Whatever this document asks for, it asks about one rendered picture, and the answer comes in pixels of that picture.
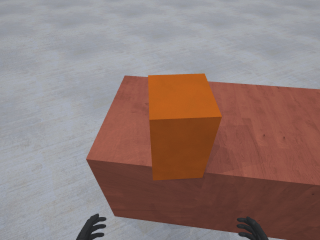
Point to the robot right hand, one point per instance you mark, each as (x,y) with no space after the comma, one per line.
(252,227)

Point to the pedestal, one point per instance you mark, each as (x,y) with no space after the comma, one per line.
(264,162)

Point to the carton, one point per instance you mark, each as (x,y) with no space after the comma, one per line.
(184,119)

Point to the robot left hand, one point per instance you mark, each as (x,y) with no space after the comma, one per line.
(88,228)

